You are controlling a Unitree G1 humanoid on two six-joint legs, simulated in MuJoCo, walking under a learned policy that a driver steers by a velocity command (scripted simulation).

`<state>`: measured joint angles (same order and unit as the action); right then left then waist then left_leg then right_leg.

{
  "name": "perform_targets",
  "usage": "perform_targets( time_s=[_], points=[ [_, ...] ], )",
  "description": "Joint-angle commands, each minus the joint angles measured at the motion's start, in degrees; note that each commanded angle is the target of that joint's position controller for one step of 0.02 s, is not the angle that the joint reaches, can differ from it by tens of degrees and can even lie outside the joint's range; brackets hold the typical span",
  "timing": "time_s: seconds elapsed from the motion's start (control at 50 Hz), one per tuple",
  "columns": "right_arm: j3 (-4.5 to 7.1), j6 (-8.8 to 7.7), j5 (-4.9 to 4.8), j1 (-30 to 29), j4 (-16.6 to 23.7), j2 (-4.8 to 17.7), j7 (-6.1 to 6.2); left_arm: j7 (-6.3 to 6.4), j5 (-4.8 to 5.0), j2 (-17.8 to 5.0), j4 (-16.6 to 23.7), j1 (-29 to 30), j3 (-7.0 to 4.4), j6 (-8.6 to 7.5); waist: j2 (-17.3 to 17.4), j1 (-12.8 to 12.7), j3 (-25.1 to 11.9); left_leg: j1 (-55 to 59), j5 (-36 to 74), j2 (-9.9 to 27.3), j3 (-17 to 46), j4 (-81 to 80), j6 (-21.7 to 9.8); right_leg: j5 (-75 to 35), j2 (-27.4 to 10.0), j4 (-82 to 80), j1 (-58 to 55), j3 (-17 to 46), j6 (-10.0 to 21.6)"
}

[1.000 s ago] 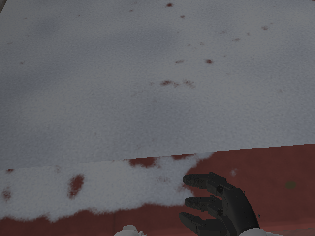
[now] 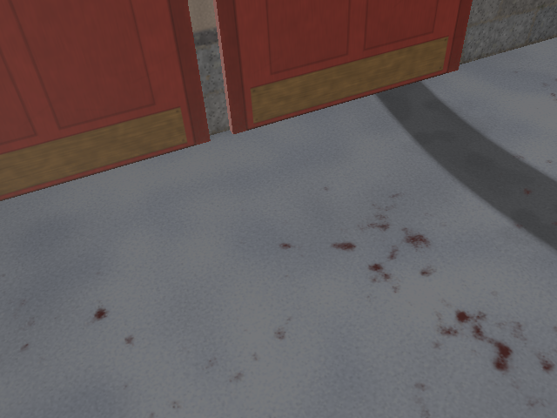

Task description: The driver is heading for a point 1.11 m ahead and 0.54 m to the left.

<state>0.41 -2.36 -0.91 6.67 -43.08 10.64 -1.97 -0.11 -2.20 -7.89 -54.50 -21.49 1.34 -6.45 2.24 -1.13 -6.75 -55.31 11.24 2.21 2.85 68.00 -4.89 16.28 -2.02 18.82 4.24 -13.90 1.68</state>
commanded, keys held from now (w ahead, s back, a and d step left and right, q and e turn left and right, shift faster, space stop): w+q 1.00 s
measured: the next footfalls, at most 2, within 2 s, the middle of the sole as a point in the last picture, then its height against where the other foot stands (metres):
left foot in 0.22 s outside the picture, level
right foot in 0.72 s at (301, 400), level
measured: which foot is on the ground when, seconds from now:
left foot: up 0.00-0.20, down 0.22-0.72, up 0.74-1.00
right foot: down 0.00-0.24, up 0.26-0.70, down 0.72-1.00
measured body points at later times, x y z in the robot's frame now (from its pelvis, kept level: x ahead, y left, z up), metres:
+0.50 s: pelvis +0.31 +0.07 +0.00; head +0.33 +0.08 +0.45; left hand +0.45 +0.36 -0.07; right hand +0.45 -0.17 -0.12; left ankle +0.28 +0.12 -0.74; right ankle +0.44 -0.10 -0.65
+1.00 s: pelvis +0.59 +0.11 +0.00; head +0.62 +0.11 +0.45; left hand +0.47 +0.37 -0.12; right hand +0.90 +0.00 -0.09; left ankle +0.57 +0.29 -0.65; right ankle +0.64 +0.01 -0.75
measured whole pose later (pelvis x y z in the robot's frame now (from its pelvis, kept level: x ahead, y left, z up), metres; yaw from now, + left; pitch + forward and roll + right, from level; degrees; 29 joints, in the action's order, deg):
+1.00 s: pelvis +0.59 +0.11 +0.00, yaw +35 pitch +3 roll -2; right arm 4.6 -0.7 -0.9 10.3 -35.3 16.5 0.2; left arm 0.5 -0.9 -14.1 -46.4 -19.3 -4.4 -5.7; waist 3.4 -3.3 -1.0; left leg -42.8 -11.1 4.5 4.6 64.7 0.0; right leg 12.6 0.5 20.1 10.1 -7.3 1.5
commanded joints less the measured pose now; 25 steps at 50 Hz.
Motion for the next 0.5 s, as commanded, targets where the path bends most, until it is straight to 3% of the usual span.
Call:
perform_targets(
  time_s=[0.02, 0.08, 0.1, 0.14, 0.18, 0.2, 0.22, 0.24, 0.26, 0.28, 0.3, 0.32, 0.34, 0.36, 0.4, 0.46, 0.5],
  points=[
    [1.47, -0.06, -0.53, -4.17, 2.47, 3.37, -1.25, 1.39, 0.09, -10.45, 2.19, 1.12, -2.33, -0.57, -6.48, 0.07, 8.02, 2.29, 0.25, 1.86, -2.66, -10.64, 0.27, -17.59, -13.25, -10.95, 0.82, 2.48, 4.25],
    [1.24, 0.16, -0.47, -8.53, 4.18, 2.67, -2.67, 1.48, 1.01, -11.46, 2.73, 1.63, -3.25, 0.39, -6.29, -1.71, 10.28, 0.97, -6.35, 3.29, -4.04, -20.82, -0.6, -17.91, -16.42, -10.12, -8.95, 2.11, 4.91],
    [1.16, 0.08, -0.34, -9.07, 4.6, 2.42, -3.07, 1.46, 1.37, -12.1, 3.31, 2.65, -3.59, 0.6, -5.68, -1.67, 11.14, 3.52, -8.74, 3.07, -5.79, -24.59, -1.06, -22.01, -16.56, -9.41, -9.98, 0.86, 4.88],
    [1.51, 0.16, 0.24, -8.92, 5.31, 2.92, -3.31, 1.48, 2.63, -14.32, 3.49, 2.68, -4.51, 1.26, -6.97, -1.56, 10.84, 10.37, -14.21, 0.57, -10.15, -30.07, -2.2, -40.72, -16.52, -4.76, -12.25, -0.8, 4.66],
    [2.84, 0.4, 0.23, -3.05, 4.85, 5.86, -3.1, 1.8, 3.07, -16.81, 3.72, 2.66, -5.58, 2.4, -9.71, 1.13, 8.37, 17.44, -20.13, -3.31, -13.21, -31.95, -3.73, -60.33, -16.31, 4.77, -15.27, -1.28, 3.96],
    [4.17, 0.3, -0.13, 4.05, 3.35, 8.43, -2.71, 1.75, 3.19, -18.07, 4.09, 3.64, -6.13, 3.02, -10.03, 4.47, 5.28, 25.41, -19.74, -5.59, -13.93, -35.88, -5.09, -64.3, -14.96, 13.58, -15.26, -1.71, 3.06],
    [6.42, 0.28, 0.06, 11.88, 1.67, 12.62, -1.66, 1.69, 3.24, -18.26, 4.7, 2.98, -6.4, 3.2, -8.06, 7.85, 0.44, 40.51, -17.89, -7.71, -11.25, -38.93, -6.79, -58.86, -11.94, 25.78, -8.5, -1.43, 1.46],
    [7.92, 0.7, 0.65, 17.73, 0.93, 17.64, -0.19, 1.6, 1.61, -14.73, 6.4, 2.72, -5.39, 2.43, -0.24, 8.42, -4.99, 58.04, -14.13, 1.99, 3.72, -34.89, -9.82, -33.31, -8.74, 42.73, 8.62, -0.24, -0.48],
    [8.15, 0.3, 0.1, 16.15, 2.14, 20.11, -0.03, 0.91, 1.28, -6.44, 10.27, -0.78, -2.89, 0.58, 15.46, 2.87, -10.99, 75.54, -27.64, 14.59, 37.69, -45.59, -22.91, 12.42, 5.73, 65.15, 34.02, 7.7, -4.37],
    [6.61, -0.09, 0.04, 17.06, 2.64, 14.71, -0.08, 0.04, 3.15, -11.41, 11.49, 5.6, -3.96, -1.82, 7.49, 6.09, -14.16, 75.34, -30.39, 14.81, 41.27, -51.91, -20.25, 11.27, 3.57, 69.88, 38.17, 19.69, -2.71],
    [5.78, -0.66, 0.46, 15.84, 3.19, 11.44, 0.26, -0.33, 4.52, -12.38, 13.69, 10.62, -4.12, -2.98, 3.8, 6.37, -8.35, 69.34, -25.76, 13.29, 33.63, -51.94, -16.57, 5.95, 0.95, 69.04, 40.38, 20.08, -1.0],
    [5.23, -1.13, 0.38, 12.73, 3.95, 10.44, 0.18, 0.05, 3.43, -11.62, 14.57, 12.26, -3.8, -3.49, -3.12, 3.85, -4.16, 60.47, -19.1, 11.31, 27.41, -52.12, -14.56, 2.3, -1.41, 64.83, 38.91, 19.98, -0.37],
    [4.75, -1.44, 0.26, 10.0, 4.73, 8.83, 0.18, 0.45, 2.63, -12.43, 15.1, 12.76, -4.39, -3.3, -5.0, 2.11, -1.79, 54.63, -14.53, 9.16, 22.3, -52.23, -13.73, 0.46, -3.03, 61.52, 37.4, 19.64, -0.53],
    [4.31, -1.69, 0.71, 8.74, 5.79, 8.14, 0.45, 0.36, 2.46, -12.83, 15.77, 10.98, -4.79, -2.64, -3.83, 0.44, -0.88, 50.39, -12.35, 7.8, 19.8, -53.08, -13.73, -0.83, -4.04, 59.97, 35.12, 20.05, -0.76],
    [4.36, -2.1, 0.59, 9.03, 6.21, 9.0, 1.22, 0.58, 1.83, -12.26, 17.0, 10.17, -5.02, -1.44, -3.52, -0.55, 1.3, 46.75, -10.63, 6.58, 18.34, -54.67, -14.24, -1.13, -4.9, 56.7, 36.5, 19.37, -2.31],
    [4.72, -1.87, 0.48, 11.76, 5.77, 10.97, 2.41, 1.15, 0.74, -10.23, 19.52, 15.05, -4.31, -0.72, -3.25, 0.28, 4.44, 42.52, -6.73, 5.6, 15.46, -55.14, -13.27, -3.77, -5.41, 47.05, 40.66, 17.76, -4.91],
    [4.79, -1.41, 0.16, 12.52, 5.45, 11.4, 3.08, 1.15, 0.71, -9.51, 20.69, 19.81, -3.82, -1.01, -1.72, 1.59, 5.66, 38.35, -8.63, 2.46, 12.06, -54.78, -11.28, -11.5, -3.51, 34.58, 36.9, 16.61, -5.91]
  ],
)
